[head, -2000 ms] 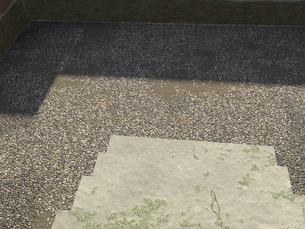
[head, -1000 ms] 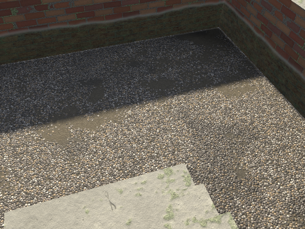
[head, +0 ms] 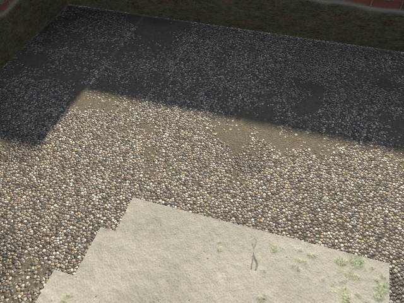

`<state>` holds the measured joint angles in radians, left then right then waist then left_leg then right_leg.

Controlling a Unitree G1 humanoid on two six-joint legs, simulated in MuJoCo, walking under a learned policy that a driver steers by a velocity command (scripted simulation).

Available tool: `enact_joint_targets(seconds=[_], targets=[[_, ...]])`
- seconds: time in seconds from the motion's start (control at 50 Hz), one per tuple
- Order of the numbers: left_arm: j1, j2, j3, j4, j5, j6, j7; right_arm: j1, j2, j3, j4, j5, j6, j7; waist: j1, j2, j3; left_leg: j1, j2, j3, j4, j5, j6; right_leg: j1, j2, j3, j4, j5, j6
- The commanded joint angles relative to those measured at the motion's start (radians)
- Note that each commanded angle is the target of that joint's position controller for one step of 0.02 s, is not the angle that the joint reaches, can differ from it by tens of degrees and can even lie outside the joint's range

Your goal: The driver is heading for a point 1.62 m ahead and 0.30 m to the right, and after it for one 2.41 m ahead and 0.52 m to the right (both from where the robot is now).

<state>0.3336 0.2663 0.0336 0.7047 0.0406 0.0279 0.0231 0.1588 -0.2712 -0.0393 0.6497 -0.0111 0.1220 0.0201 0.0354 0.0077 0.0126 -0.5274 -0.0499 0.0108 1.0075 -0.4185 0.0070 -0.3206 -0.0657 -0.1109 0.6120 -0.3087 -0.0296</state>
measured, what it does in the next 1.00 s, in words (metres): walks ahead: left foot, then right foot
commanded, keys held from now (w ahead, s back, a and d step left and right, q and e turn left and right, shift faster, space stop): no key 0.26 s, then w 0.58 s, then no key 0.16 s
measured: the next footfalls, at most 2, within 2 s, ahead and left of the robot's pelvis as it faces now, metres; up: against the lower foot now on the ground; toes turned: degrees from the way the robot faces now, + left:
left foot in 0.08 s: +0.04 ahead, +0.09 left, +0.00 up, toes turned +2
right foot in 0.56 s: +0.03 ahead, -0.06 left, +0.00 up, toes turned +3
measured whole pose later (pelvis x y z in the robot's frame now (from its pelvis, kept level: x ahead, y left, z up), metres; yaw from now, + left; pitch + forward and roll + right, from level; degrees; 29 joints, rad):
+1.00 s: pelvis +0.19 +0.05 -0.06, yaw +4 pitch -1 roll -2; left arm 0.57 0.21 0.00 1.01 0.02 -0.08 0.02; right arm 0.07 -0.24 -0.04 0.88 -0.04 -0.02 0.04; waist 0.10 0.07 0.02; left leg -0.58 0.04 0.00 0.52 0.54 0.06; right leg 0.03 0.06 -0.03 0.73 -0.75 -0.05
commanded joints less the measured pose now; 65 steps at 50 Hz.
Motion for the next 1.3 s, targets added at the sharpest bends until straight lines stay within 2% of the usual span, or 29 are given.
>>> enact_joint_targets(seconds=[0.02, 0.06, 0.08, 0.1, 0.12, 0.18, 0.28, 0.34, 0.42, 0.52, 0.56, 0.58, 0.6, 0.62, 0.76, 0.84, 0.9, 1.0, 1.04, 1.08, 1.1, 1.12, 1.14, 1.16, 1.18, 1.2, 1.22, 1.24, 1.3], targets=[[-0.027, 0.158, 0.036, -0.069, 0.007, 0.002, 0.003, -0.017, -0.044, -0.004, -0.074, 0.017, -0.015, -0.001, -0.011, -0.205, -0.073, 0.137, -0.027, 0.057, -0.145, -0.064, 0.034, 0.003, -0.199, 0.2, -0.164, 0.25, -0.194], [-0.082, 0.163, 0.036, -0.084, -0.017, 0.016, 0.006, 0.068, -0.035, -0.002, -0.038, 0.022, -0.031, -0.002, -0.068, -0.167, -0.078, 0.312, -0.023, 0.059, -0.429, 0.048, 0.062, -0.026, -0.186, 0.21, -0.124, 0.147, -0.151], [-0.045, 0.15, 0.035, -0.071, -0.024, 0.022, 0.006, 0.121, -0.039, -0.004, -0.011, 0.014, -0.043, -0.007, -0.086, -0.062, -0.085, 0.464, -0.015, 0.002, -0.579, 0.131, 0.057, -0.101, -0.149, 0.161, -0.011, 0.06, -0.098], [-0.004, 0.081, 0.023, -0.092, -0.019, 0.026, -0.004, 0.152, -0.103, -0.01, -0.018, 0.006, -0.064, -0.012, -0.058, 0.19, -0.101, 0.615, 0.249, -0.374, -0.66, 0.248, 0.09, -0.293, -0.047, 0.058, 0.282, -0.29, -0.008], [-0.124, 0.092, 0.016, -0.154, -0.025, 0.047, 0.007, 0.179, -0.209, -0.03, -0.014, 0.009, -0.072, -0.011, -0.112, 0.262, -0.013, 0.419, 0.397, -0.584, -0.711, 0.478, 0.21, -0.43, 0.077, 0.102, 0.328, -0.365, 0.028], [-0.084, 0.107, 0.02, -0.077, -0.024, 0.042, 0.004, 0.062, -0.1, 0.004, -0.011, -0.013, -0.09, -0.03, -0.03, 0.113, -0.006, 0.317, 0.282, -0.382, -0.695, 0.388, 0.243, -0.305, 0.064, 0.159, 0.464, -0.147, 0.043], [-0.063, 0.066, 0.003, -0.012, -0.015, 0.059, -0.019, 0.07, -0.013, 0.031, 0.009, 0.002, -0.096, -0.036, -0.009, 0.067, -0.042, 0.31, 0.207, -0.263, -0.684, 0.384, 0.184, -0.212, 0.062, 0.166, 0.412, -0.063, 0.067], [-0.066, 0.065, -0.005, 0.03, -0.013, 0.051, -0.036, 0.133, -0.089, 0.006, 0.027, -0.004, -0.092, -0.025, -0.052, 0.143, -0.028, 0.266, 0.184, -0.308, -0.789, -0.087, 0.176, -0.094, 0.106, 0.074, 0.352, -0.011, 0.054], [-0.15, 0.061, -0.017, 0.025, -0.021, 0.023, -0.034, 0.2, -0.1, -0.005, 0.059, -0.003, -0.088, -0.014, -0.097, 0.102, 0.089, 0.309, 0.228, -0.391, -0.811, -0.145, 0.22, -0.133, 0.091, 0.078, 0.11, -0.136, 0.015], [-0.001, 0.027, -0.023, 0.09, -0.013, -0.008, -0.025, 0.129, -0.102, -0.017, 0.079, 0.019, -0.102, -0.009, 0.0, 0.054, 0.051, 0.15, 0.198, -0.343, -0.754, -0.068, 0.211, 0.221, 0.127, 0.029, -0.131, -0.04, -0.064], [0.178, 0.06, -0.012, 0.142, -0.004, -0.03, -0.018, 0.059, -0.037, -0.006, 0.059, 0.015, -0.11, -0.016, 0.08, -0.048, 0.038, -0.12, 0.113, -0.219, -0.504, -0.019, 0.152, 0.538, 0.001, 0.21, -0.248, -0.121, -0.103], [0.211, 0.157, 0.012, 0.135, -0.021, -0.035, -0.017, 0.033, 0.011, 0.008, 0.022, 0.017, -0.125, -0.009, 0.089, -0.215, 0.03, -0.322, -0.019, -0.062, -0.286, -0.069, 0.094, 0.628, -0.215, 0.581, -0.369, -0.323, -0.181], [0.219, 0.196, 0.032, 0.157, -0.038, -0.034, -0.02, -0.041, -0.084, -0.014, 0.01, -0.007, -0.129, -0.018, 0.098, -0.14, 0.153, -0.455, -0.023, -0.064, -0.204, -0.097, 0.078, 0.533, -0.307, 0.72, -0.412, -0.244, -0.246], [0.202, 0.174, 0.029, 0.15, -0.037, -0.043, -0.019, -0.035, -0.103, -0.026, 0.018, -0.012, -0.132, -0.018, 0.064, -0.069, 0.175, -0.473, 0.004, -0.122, -0.132, -0.03, 0.065, 0.522, -0.299, 0.68, -0.398, -0.143, -0.259], [0.188, 0.103, 0.017, 0.191, -0.028, -0.09, -0.022, 0.098, -0.057, -0.037, 0.184, -0.018, -0.101, 0.001, -0.051, -0.063, 0.06, -0.217, 0.014, -0.13, 0.093, 0.392, 0.05, 0.273, -0.124, 0.266, -0.309, 0.456, -0.178], [0.277, 0.097, 0.017, 0.245, -0.019, -0.118, -0.004, -0.128, -0.061, -0.041, 0.158, -0.036, -0.12, 0.008, 0.018, -0.086, 0.144, -0.37, 0.028, -0.144, -0.123, 0.636, 0.039, 0.31, -0.079, 0.263, -0.216, 0.276, -0.142], [0.224, 0.029, -0.013, 0.258, -0.032, -0.136, -0.005, -0.187, 0.014, -0.008, 0.154, -0.056, -0.148, 0.034, 0.026, -0.044, 0.138, -0.013, 0.052, 0.003, -0.375, 1.012, 0.057, 0.025, -0.021, 0.175, -0.162, 0.233, -0.107], [0.279, 0.019, -0.024, 0.309, -0.007, -0.101, 0.008, -0.206, 0.012, 0.014, 0.172, -0.016, -0.162, 0.009, 0.111, -0.073, 0.17, 0.083, 0.074, 0.033, -0.6, 0.967, 0.039, 0.117, 0.007, 0.191, 0.103, 0.234, -0.091], [0.281, 0.04, -0.02, 0.323, 0.013, -0.073, 0.035, -0.035, -0.012, 0.008, 0.231, -0.009, -0.171, -0.018, 0.072, -0.059, 0.131, 0.123, 0.121, -0.031, -0.8, 0.97, 0.034, 0.275, 0.013, 0.217, 0.336, 0.339, -0.111], [0.267, 0.06, -0.013, 0.344, -0.011, -0.05, 0.037, 0.294, -0.056, -0.017, 0.35, -0.036, -0.187, -0.035, -0.08, 0.019, 0.011, 0.511, 0.154, 0.014, -0.962, 1.139, 0.028, 0.158, 0.05, 0.189, 0.769, 0.31, -0.109], [0.354, 0.025, -0.003, 0.366, -0.033, -0.047, 0.035, 0.39, -0.129, -0.036, 0.399, -0.041, -0.186, -0.026, -0.059, 0.177, -0.089, 0.812, 0.24, -0.031, -0.746, 1.466, 0.033, -0.08, 0.169, 0.112, 1.08, -0.442, -0.078], [0.544, -0.044, -0.011, 0.383, -0.1, -0.046, 0.051, 0.466, -0.149, -0.028, 0.397, -0.025, -0.18, -0.001, -0.018, 0.214, -0.29, 1.225, 0.464, -0.164, -0.227, 2.054, 0.148, -0.414, 0.214, 0.187, 1.369, -0.793, -0.019], [0.488, 0.007, -0.013, 0.364, -0.108, -0.054, 0.061, 0.455, -0.127, -0.027, 0.377, 0.022, -0.167, 0.015, -0.077, 0.156, -0.408, 1.247, 0.526, -0.24, -0.241, 1.988, 0.224, -0.537, 0.157, 0.22, 1.379, -0.714, -0.012], [0.362, 0.041, -0.015, 0.327, -0.079, -0.041, 0.053, 0.334, -0.089, -0.02, 0.345, 0.041, -0.159, 0.002, -0.074, 0.105, -0.376, 1.071, 0.506, -0.263, -0.402, 1.264, 0.322, -0.581, 0.07, 0.194, 1.24, -0.563, -0.007], [0.234, 0.034, -0.017, 0.305, -0.037, -0.02, 0.039, 0.216, -0.034, -0.007, 0.31, 0.025, -0.159, -0.027, -0.073, 0.156, -0.281, 0.797, 0.495, -0.345, -0.55, 0.812, 0.376, -0.532, 0.024, 0.185, 1.196, -0.455, -0.004], [0.163, 0.074, -0.004, 0.295, -0.003, -0.005, 0.023, 0.156, 0.027, 0.025, 0.283, 0.008, -0.167, -0.038, -0.045, 0.03, -0.154, 0.503, 0.438, -0.276, -0.636, 0.693, 0.355, -0.382, 0.019, 0.202, 0.998, -0.248, 0.0], [0.124, 0.054, 0.001, 0.295, 0.015, 0.007, 0.018, 0.162, 0.018, 0.03, 0.306, -0.019, -0.18, -0.044, -0.033, 0.043, -0.074, 0.295, 0.423, -0.257, -0.64, 0.787, 0.343, -0.271, 0.034, 0.228, 0.906, -0.136, 0.005], [0.121, 0.009, -0.005, 0.307, 0.003, 0.023, 0.013, 0.166, 0.011, 0.03, 0.315, -0.021, -0.187, -0.046, 0.007, 0.0, 0.001, 0.107, 0.364, -0.175, -0.673, 0.831, 0.312, -0.155, 0.028, 0.222, 0.721, -0.013, 0.019], [0.138, -0.081, -0.034, 0.311, 0.002, 0.032, 0.001, 0.132, 0.022, 0.049, 0.332, 0.0, -0.191, -0.044, 0.044, 0.107, -0.07, 0.066, 0.241, -0.048, -0.632, 0.894, 0.198, 0.061, 0.05, 0.156, 0.319, 0.078, 0.037]])
Velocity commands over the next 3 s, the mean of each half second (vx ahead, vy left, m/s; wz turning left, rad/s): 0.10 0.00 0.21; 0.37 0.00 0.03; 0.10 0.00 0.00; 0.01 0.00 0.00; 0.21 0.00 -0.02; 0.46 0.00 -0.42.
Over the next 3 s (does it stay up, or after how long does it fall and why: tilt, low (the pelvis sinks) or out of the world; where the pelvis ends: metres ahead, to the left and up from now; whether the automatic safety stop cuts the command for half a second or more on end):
stays up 0.69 0.14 -0.37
